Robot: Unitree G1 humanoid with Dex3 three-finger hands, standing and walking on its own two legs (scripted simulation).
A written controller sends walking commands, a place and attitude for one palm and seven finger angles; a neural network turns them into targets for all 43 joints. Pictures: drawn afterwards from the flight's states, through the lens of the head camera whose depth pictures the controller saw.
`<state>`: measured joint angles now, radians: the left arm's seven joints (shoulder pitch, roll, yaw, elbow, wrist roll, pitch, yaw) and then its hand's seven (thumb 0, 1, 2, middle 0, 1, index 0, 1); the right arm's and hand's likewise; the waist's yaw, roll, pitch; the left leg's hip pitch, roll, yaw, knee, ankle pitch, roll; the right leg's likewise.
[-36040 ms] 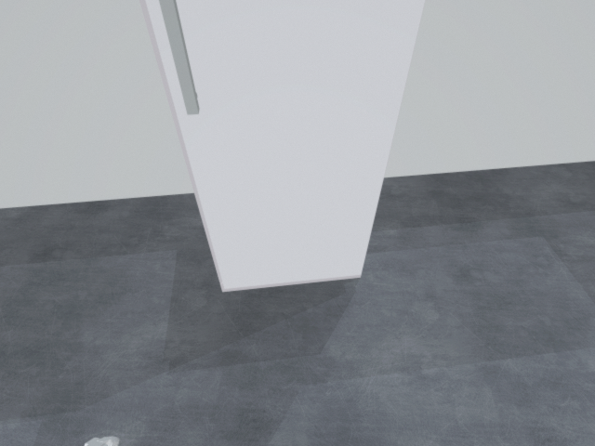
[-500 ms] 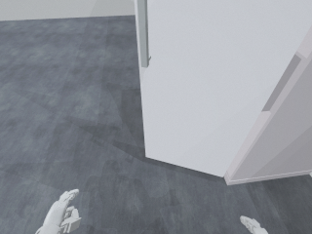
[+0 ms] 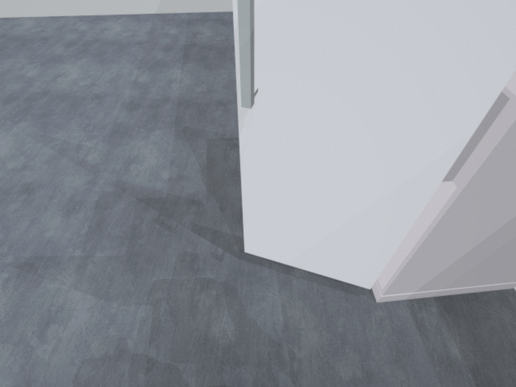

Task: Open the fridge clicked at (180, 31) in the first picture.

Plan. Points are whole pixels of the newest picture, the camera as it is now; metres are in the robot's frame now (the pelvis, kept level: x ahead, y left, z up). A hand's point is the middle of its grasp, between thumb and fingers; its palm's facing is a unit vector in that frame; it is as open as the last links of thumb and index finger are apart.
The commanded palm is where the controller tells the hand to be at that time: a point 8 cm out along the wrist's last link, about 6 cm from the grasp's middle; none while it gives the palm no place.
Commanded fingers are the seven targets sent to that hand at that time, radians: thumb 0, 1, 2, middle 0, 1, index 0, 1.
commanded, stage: let the arm hang, fingers relaxed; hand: left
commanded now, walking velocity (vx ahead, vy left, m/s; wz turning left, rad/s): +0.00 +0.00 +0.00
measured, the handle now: (250, 47) +0.69 +0.07 +0.20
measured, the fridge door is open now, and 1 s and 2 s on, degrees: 66 66 66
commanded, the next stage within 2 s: look to check the result in 0.40 s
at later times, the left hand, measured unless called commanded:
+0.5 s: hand out of the picture +0.11 +0.22 -0.16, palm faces -0.03 -0.95 -0.30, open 7.4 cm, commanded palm none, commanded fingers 0.00 0.90 0.90 -0.20 -0.30 -0.20 -0.30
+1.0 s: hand out of the picture +0.11 +0.22 -0.16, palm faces -0.03 -0.95 -0.32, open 7.4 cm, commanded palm none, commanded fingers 0.00 0.90 0.90 -0.20 -0.30 -0.20 -0.30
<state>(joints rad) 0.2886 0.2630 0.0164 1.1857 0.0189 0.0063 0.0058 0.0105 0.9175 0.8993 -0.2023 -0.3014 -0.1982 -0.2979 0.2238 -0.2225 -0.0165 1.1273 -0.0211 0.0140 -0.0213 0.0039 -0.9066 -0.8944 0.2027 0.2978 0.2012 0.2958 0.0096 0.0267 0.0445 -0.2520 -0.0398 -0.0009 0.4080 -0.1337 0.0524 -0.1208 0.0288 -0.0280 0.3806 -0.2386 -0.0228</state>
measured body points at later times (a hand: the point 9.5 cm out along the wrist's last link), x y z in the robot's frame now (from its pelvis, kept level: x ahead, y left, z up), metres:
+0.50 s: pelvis +0.02 -0.01 +0.00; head +0.03 -0.01 +0.45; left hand +0.11 +0.27 -0.13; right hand +0.08 -0.29 -0.14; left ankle +0.05 +0.08 -0.74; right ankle -0.02 -0.11 -0.74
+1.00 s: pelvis +0.04 -0.02 +0.00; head +0.06 -0.02 +0.45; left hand +0.11 +0.27 -0.13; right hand +0.11 -0.30 -0.14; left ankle +0.05 +0.08 -0.74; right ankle -0.02 -0.11 -0.74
